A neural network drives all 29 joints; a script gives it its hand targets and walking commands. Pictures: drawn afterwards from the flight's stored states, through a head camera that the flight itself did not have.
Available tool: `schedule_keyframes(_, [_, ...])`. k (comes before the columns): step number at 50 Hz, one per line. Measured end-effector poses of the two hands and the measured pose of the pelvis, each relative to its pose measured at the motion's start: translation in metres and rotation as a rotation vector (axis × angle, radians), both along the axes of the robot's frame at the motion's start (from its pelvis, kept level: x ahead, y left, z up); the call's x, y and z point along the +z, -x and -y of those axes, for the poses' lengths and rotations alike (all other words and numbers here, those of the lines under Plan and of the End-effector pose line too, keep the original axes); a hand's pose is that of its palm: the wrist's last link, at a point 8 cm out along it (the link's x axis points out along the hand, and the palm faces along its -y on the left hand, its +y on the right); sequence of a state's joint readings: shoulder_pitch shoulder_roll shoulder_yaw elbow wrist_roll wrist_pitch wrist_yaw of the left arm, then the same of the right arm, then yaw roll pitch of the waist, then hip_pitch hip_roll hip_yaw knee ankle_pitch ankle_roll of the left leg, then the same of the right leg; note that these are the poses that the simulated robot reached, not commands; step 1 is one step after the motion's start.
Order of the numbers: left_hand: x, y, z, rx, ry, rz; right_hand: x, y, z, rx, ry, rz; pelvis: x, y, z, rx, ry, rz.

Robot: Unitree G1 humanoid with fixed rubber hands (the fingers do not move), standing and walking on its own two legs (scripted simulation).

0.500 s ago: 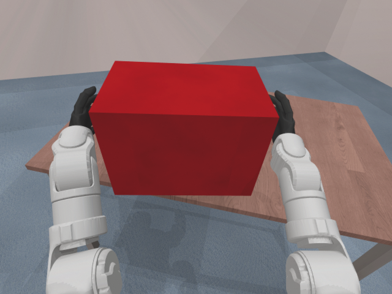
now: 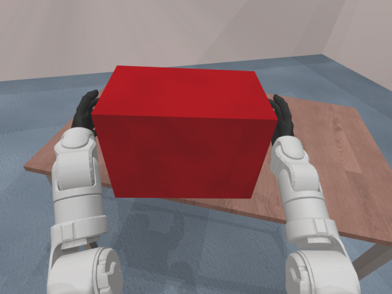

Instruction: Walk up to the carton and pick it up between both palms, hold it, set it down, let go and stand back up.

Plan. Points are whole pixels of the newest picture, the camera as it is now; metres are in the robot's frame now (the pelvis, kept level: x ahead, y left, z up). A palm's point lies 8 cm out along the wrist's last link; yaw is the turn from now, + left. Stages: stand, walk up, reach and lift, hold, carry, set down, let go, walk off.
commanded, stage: hold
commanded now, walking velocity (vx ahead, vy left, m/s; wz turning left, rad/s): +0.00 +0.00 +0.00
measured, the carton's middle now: (185, 133) +0.40 +0.00 +0.15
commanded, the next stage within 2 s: set down in 1.98 s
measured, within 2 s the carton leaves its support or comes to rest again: neither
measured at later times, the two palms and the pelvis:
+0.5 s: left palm (83, 133) +0.36 +0.19 +0.19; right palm (280, 135) +0.35 -0.18 +0.19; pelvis +0.00 +0.00 +0.00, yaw +0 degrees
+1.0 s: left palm (80, 131) +0.35 +0.20 +0.19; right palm (279, 132) +0.36 -0.18 +0.19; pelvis +0.00 +0.00 +0.00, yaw +0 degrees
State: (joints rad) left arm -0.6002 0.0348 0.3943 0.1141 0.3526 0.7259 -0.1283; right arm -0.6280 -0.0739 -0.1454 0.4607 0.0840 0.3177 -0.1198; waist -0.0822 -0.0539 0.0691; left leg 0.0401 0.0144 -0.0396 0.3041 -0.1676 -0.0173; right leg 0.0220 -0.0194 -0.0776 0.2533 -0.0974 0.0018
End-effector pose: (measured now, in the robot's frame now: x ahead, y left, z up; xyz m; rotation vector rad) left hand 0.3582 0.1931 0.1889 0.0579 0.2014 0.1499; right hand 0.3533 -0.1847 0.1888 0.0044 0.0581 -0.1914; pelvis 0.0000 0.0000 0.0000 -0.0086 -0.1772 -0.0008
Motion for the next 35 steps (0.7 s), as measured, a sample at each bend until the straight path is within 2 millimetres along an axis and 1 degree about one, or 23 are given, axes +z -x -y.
schedule_keyframes(4, [-0.0026, 0.0012, -0.0015, 0.003, 0.0, 0.006, -0.002, -0.0004, -0.0015, 0.004, -0.007, 0.007, -0.0002, -0.0001, -0.0005, 0.001, 0.002, -0.001])
schedule_keyframes(15, [-0.0011, 0.0011, -0.0057, 0.004, 0.013, 0.021, 0.0051, -0.0009, -0.0056, 0.006, 0.007, 0.023, 0.0, -0.0029, -0.0004, 0.006, 0.002, -0.004])
schedule_keyframes(19, [0.0007, 0.0005, -0.0047, 0.002, 0.005, 0.026, 0.0052, -0.0014, -0.0046, 0.005, 0.005, 0.028, 0.0, -0.0032, -0.0011, 0.007, 0.004, -0.006])
schedule_keyframes(26, [-0.0042, 0.0015, -0.0014, 0.003, 0.0, 0.01, -0.0011, -0.0011, -0.0013, 0.006, -0.008, 0.013, -0.0001, -0.0036, -0.002, 0.004, 0.005, -0.005])
schedule_keyframes(35, [-0.0011, 0.0044, -0.0015, 0.011, 0.001, 0.019, 0.0019, -0.0009, -0.0013, 0.015, 0.001, 0.022, 0.0, -0.0036, 0.0005, 0.004, 0.003, -0.005])
